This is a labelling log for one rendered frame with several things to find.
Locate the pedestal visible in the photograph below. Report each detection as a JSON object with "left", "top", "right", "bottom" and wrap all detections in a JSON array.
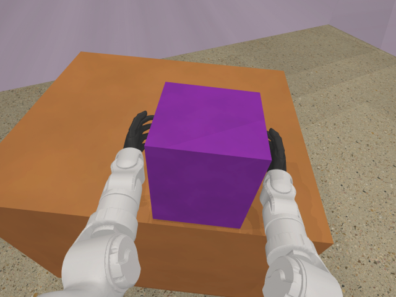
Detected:
[{"left": 0, "top": 51, "right": 334, "bottom": 297}]

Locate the robot right upper arm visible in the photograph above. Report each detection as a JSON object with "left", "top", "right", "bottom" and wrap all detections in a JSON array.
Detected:
[{"left": 262, "top": 256, "right": 343, "bottom": 297}]

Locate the left robot hand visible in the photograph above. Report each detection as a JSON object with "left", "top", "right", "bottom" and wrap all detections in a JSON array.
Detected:
[{"left": 123, "top": 111, "right": 154, "bottom": 152}]

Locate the right robot hand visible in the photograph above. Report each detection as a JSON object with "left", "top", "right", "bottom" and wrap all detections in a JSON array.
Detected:
[{"left": 267, "top": 128, "right": 286, "bottom": 172}]

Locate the right robot forearm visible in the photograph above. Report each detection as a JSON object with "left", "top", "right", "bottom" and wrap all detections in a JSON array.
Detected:
[{"left": 259, "top": 170, "right": 331, "bottom": 274}]

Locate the robot left upper arm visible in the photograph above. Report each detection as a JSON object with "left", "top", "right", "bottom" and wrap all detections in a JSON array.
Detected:
[{"left": 37, "top": 233, "right": 141, "bottom": 297}]

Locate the left robot forearm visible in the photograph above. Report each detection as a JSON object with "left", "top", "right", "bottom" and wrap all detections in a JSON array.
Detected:
[{"left": 61, "top": 147, "right": 145, "bottom": 287}]

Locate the carton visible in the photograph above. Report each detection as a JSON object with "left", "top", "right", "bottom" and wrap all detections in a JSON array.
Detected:
[{"left": 144, "top": 82, "right": 272, "bottom": 229}]

